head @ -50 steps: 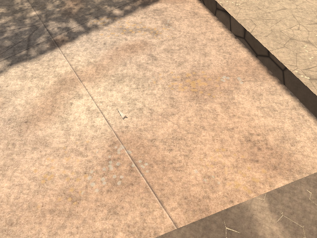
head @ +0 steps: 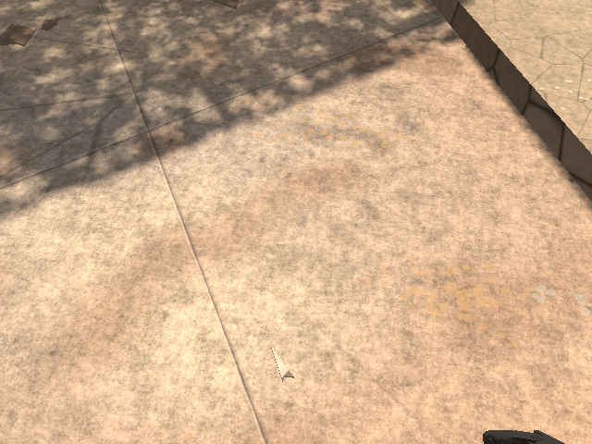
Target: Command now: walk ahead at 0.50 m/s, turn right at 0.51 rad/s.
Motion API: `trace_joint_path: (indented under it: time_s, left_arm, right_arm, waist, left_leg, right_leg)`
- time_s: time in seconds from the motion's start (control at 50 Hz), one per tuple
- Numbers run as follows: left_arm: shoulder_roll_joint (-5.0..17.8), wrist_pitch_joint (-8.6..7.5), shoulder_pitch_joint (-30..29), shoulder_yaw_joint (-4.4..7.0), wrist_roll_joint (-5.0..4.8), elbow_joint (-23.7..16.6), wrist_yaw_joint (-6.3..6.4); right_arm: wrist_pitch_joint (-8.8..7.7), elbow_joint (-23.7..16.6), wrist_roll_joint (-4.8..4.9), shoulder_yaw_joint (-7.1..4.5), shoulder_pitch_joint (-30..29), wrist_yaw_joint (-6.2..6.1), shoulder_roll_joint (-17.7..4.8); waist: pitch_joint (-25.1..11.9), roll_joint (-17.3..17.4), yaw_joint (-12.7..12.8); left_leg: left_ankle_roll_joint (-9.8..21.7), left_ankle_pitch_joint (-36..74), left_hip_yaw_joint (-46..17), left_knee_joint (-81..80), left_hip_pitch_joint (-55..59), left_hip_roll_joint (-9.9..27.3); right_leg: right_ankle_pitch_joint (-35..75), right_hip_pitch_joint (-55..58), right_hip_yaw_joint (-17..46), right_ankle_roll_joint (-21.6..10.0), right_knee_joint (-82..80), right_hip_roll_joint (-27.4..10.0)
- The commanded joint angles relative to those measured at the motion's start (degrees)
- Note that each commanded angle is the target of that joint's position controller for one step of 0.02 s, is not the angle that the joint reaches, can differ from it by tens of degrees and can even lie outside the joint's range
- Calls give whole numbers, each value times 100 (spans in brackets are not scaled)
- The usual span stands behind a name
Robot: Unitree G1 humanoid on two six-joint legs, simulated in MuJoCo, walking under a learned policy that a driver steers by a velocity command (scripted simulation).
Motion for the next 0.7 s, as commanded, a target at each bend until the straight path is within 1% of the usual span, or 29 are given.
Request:
trace_joint_path:
  time_s: [0.02, 0.04, 0.06, 0.08, 0.1, 0.12, 0.14, 0.16, 0.18, 0.2, 0.22, 0.26, 0.28, 0.32, 0.34, 0.36, 0.38, 0.4, 0.42, 0.44, 0.46, 0.48, 0.5, 0.52, 0.54, 0.56, 0.6, 0.66, 0.7]
  left_arm:
    - [243, -257, 409, 19, -349, -752, 43]
    - [541, -204, -795, 164, -269, -942, 172]
    - [606, -136, -1236, 208, -195, -1156, 212]
    - [410, -38, -1306, 195, -47, -1210, 199]
    - [210, 35, -1457, 209, 4, -1274, 137]
    - [301, 67, -1332, 290, -79, -1262, 95]
    - [356, 45, -1489, 324, -6, -1419, 64]
    - [314, 9, -1683, 341, 121, -1495, 21]
    - [222, -17, -1797, 318, 165, -1529, -52]
    - [105, -20, -1935, 278, 139, -1581, -125]
    - [43, 5, -2139, 240, 114, -1678, -195]
    - [129, 52, -2526, 231, 100, -1878, -304]
    - [194, 60, -2816, 234, 103, -2008, -349]
    - [257, 48, -3311, 242, 109, -2233, -440]
    - [315, 43, -3429, 261, 103, -2304, -490]
    - [399, 38, -3401, 300, 98, -2355, -514]
    - [546, 42, -3204, 370, 107, -2360, -519]
    - [808, 49, -2488, 510, 105, -2184, -509]
    - [1307, 83, -1347, 748, 88, -1922, -407]
    - [2169, 49, -972, 908, 29, -1847, -344]
    - [1913, 47, -405, 805, 70, -1900, -291]
    - [1629, 17, -652, 698, 159, -1784, -285]
    - [1394, -2, -1153, 626, 122, -1874, -252]
    - [1241, -6, -1695, 575, 124, -1977, -250]
    - [1092, -25, -2066, 526, 183, -2079, -255]
    - [1068, -40, -2222, 528, 201, -2137, -260]
    - [1037, -97, -2206, 525, 160, -2065, -219]
    - [1060, -110, -1917, 534, 136, -1850, -118]
    - [1016, -108, -1727, 519, 132, -1709, -110]
  right_arm:
    - [161, 894, 129, -679, 3011, -6, -1765]
    - [183, 748, -10, -462, 2412, -128, -967]
    - [117, 641, -146, -309, 1756, -177, -683]
    - [68, 673, -175, -230, 1296, -169, -477]
    - [52, 816, -152, -163, 1175, -173, -166]
    - [31, 795, -232, -109, 957, -154, -37]
    - [25, 778, -289, -178, 814, -197, -328]
    - [18, 789, -380, -232, 865, -273, -558]
    - [7, 793, -404, -265, 938, -343, -727]
    - [5, 816, -373, -305, 1069, -392, -899]
    - [10, 816, -283, -375, 1159, -425, -1076]
    - [44, 879, -114, -457, 1344, -454, -1193]
    - [86, 903, -70, -481, 1486, -443, -1179]
    - [182, 942, -74, -519, 1739, -400, -1169]
    - [222, 919, -86, -549, 1766, -376, -1231]
    - [258, 877, -99, -582, 1744, -364, -1343]
    - [291, 847, -106, -618, 1774, -361, -1467]
    - [330, 815, -104, -616, 1743, -363, -1511]
    - [298, 700, -176, -566, 1738, -380, -1417]
    - [113, 274, -376, -271, 2064, -270, -661]
    - [-186, 193, -216, -318, 1539, -171, -1005]
    - [-278, 29, 26, -434, 1053, -131, -1240]
    - [-301, -16, -15, -390, 919, -180, -1155]
    - [-270, 20, -145, -414, 873, -243, -1120]
    - [-178, 24, -215, -473, 973, -279, -1163]
    - [-88, -31, -232, -496, 1054, -277, -1125]
    - [18, -72, -254, -486, 1055, -261, -956]
    - [24, -225, -298, -394, 447, -244, -723]
    - [-5, -267, -261, -324, 63, -187, -590]
  waist:
    - [-1648, 1880, -1096]
    - [-537, 267, -1178]
    - [-51, 149, -982]
    - [380, 119, -704]
    - [730, 402, -549]
    - [809, 503, -374]
    - [955, 652, -354]
    - [833, 693, -422]
    - [651, 615, -443]
    - [475, 578, -499]
    - [427, 499, -573]
    - [524, 307, -724]
    - [603, 188, -845]
    - [701, 78, -1042]
    - [713, 100, -1057]
    - [578, 230, -1002]
    - [320, 394, -862]
    - [-103, 373, -450]
    - [-712, 173, 60]
    - [-1466, -1346, -237]
    - [-2413, -1017, 129]
    - [-1592, -790, 111]
    - [-1005, -351, -155]
    - [-592, 22, -469]
    - [-402, -49, -753]
    - [-340, -114, -905]
    - [-266, -105, -999]
    - [-53, -185, -795]
    - [23, -336, -594]
  left_leg:
    - [1861, -236, -3684, -299, 4772, 3071]
    - [1660, -1151, -3203, -954, 3648, 2690]
    - [1717, -562, -2852, -1020, 2559, 2596]
    - [1574, 234, -2299, -1012, 1610, 2333]
    - [1178, 610, -1584, -924, 1053, 2024]
    - [828, 425, -856, -1135, 521, 1597]
    - [726, 740, -136, -1431, -188, 1191]
    - [798, 1056, 177, -1461, -407, 1031]
    - [840, 1301, 344, -1424, -377, 1010]
    - [894, 1443, 339, -1476, -181, 1136]
    - [939, 1475, 273, -1567, 203, 1343]
    - [939, 1552, 230, -1553, 1081, 1623]
    - [910, 1505, 258, -1488, 1461, 1703]
    - [811, 1598, 428, -1294, 2016, 1734]
    - [739, 1941, 586, -1119, 2108, 1696]
    - [660, 2811, 790, -800, 2135, 1616]
    - [599, 3944, 971, -244, 2129, 1546]
    - [475, 4786, 1240, 846, 1923, 1377]
    - [209, 4167, 1319, 2449, 619, 1184]
    - [-186, -761, 1115, 4971, -2149, 159]
    - [-107, -2168, -278, 5741, -2889, -180]
    - [15, -1680, -372, 5720, -3474, 109]
    - [69, -1177, -317, 5195, -3276, 346]
    - [32, -886, -254, 4691, -2792, 513]
    - [1, -745, -261, 4369, -2230, 660]
    - [-36, -691, -254, 4186, -1886, 669]
    - [-164, -446, -132, 3763, -1732, 626]
    - [-266, 641, -27, 2515, -1707, 535]
    - [-176, 1538, 53, 1559, -1426, 400]
  right_leg:
    - [1315, -4807, -349, 157, 3493, -541]
    - [2071, -5008, -633, 187, 3577, -696]
    - [2640, -4558, -520, 251, 3028, -856]
    - [2711, -4152, -353, 275, 2617, -997]
    - [2863, -4017, -72, 174, 2121, -1137]
    - [3261, -3547, -45, 75, 1022, -1192]
    - [3842, -2833, -297, 158, -250, -1050]
    - [4485, -2307, -491, 237, -1147, -960]
    - [5011, -1885, -608, 237, -1954, -936]
    - [5250, -1632, -648, 210, -2529, -920]
    - [5299, -1659, -669, 158, -2974, -932]
    - [5093, -2058, -645, -6, -3500, -959]
    - [4913, -2281, -700, -96, -3681, -950]
    - [4496, -2457, -924, -248, -4008, -868]
    - [4260, -2279, -1067, -319, -4153, -788]
    - [3923, -1834, -1300, -403, -4271, -594]
    - [3605, -1184, -1546, -492, -4289, -319]
    - [3736, -52, -1736, -655, -4557, -13]
    - [4139, 1981, -1056, -981, -4579, -225]
    - [3458, 4355, 2280, -2095, -5099, -1945]
    - [2940, 4962, 3972, -2345, -6094, -2396]
    - [3308, 4525, 3084, -1986, -6137, -2205]
    - [3811, 3521, 2299, -1764, -6132, -1935]
    - [4374, 2472, 1743, -1587, -6210, -1703]
    - [4884, 1696, 1339, -1500, -6361, -1497]
    - [4988, 1231, 1238, -1503, -6501, -1386]
    - [5338, 786, 891, -1547, -6635, -1279]
    - [5501, 544, 398, -1374, -6717, -1064]
    - [5287, 547, 71, -1161, -6697, -925]
Velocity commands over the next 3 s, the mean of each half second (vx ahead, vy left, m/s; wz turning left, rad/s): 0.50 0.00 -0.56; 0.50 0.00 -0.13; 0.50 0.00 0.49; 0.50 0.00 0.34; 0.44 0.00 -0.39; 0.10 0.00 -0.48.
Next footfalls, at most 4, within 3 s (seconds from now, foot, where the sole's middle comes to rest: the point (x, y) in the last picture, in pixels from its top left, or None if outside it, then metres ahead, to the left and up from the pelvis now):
0.42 right None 0.35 -0.18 -0.78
0.94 left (384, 380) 0.69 -0.10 -0.78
1.44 right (479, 312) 0.92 -0.35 -0.78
1.94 left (370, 229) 1.17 -0.05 -0.78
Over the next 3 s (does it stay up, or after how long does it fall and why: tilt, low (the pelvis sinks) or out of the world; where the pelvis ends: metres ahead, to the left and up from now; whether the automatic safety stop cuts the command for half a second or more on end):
stays up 1.44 -0.18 -0.01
